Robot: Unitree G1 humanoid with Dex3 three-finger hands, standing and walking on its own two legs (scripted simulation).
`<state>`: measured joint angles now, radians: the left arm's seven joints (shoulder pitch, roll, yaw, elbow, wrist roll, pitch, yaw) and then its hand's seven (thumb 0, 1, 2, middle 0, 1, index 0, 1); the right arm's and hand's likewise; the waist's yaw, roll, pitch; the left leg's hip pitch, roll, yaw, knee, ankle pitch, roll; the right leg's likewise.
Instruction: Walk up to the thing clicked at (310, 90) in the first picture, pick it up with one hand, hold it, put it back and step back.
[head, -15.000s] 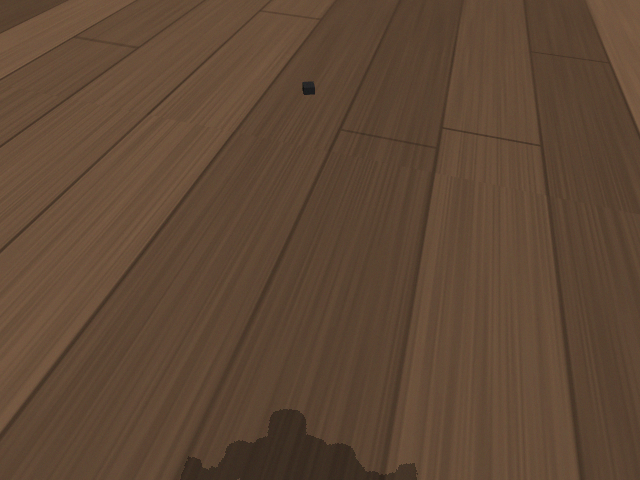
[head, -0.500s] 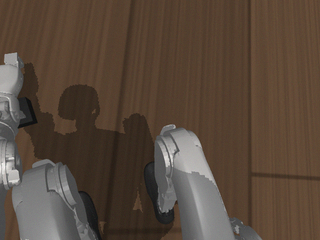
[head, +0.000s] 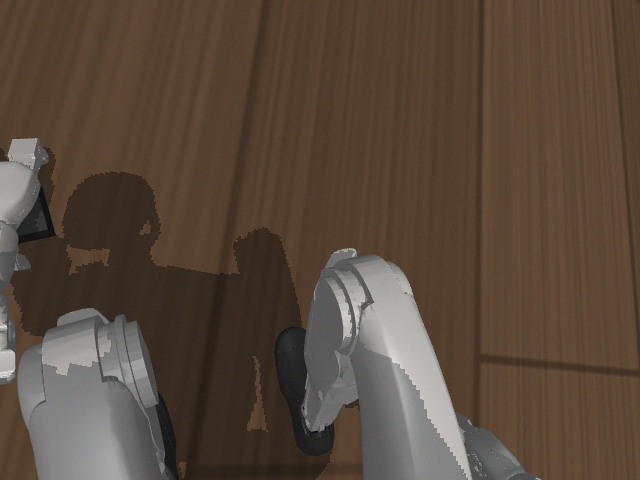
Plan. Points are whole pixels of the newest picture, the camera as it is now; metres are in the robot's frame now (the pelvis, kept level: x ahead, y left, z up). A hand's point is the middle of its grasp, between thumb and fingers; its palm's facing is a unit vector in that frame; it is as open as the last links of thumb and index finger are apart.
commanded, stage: rest palm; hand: left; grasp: from above
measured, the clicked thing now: (16, 213) +0.46 +0.27 -0.28
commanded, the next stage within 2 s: close in 1.22 s
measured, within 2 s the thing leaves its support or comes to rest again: neither
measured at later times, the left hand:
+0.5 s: hand (2, 221) +0.44 +0.27 -0.25, palm faces -0.52 -0.16 -0.84, open 14.1 cm
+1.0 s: hand (12, 201) +0.47 +0.26 -0.25, palm faces -0.39 -0.13 -0.91, open 14.2 cm
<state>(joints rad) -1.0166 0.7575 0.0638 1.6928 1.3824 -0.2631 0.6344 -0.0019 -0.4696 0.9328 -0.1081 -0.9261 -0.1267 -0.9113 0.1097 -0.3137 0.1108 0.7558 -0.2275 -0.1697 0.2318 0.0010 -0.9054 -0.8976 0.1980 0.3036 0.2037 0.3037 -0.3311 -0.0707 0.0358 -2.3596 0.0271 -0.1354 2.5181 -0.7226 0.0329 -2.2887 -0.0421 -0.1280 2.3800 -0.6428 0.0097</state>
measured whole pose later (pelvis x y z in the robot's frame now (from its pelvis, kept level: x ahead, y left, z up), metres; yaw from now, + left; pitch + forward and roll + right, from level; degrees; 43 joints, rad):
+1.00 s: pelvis -0.01 +0.00 -0.01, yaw -4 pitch +29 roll -14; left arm -1.12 0.92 0.16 1.82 1.28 -0.10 0.73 0.00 -0.51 0.96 -0.10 -0.95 -0.10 -0.95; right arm 0.08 -0.37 0.23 0.69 -0.26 -0.33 0.37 0.00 -0.91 -0.90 0.20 0.30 0.20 0.30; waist -0.42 -0.11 0.17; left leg -2.37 0.04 -0.20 2.56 -0.72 0.04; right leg -2.27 -0.02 -0.18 2.37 -0.61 0.03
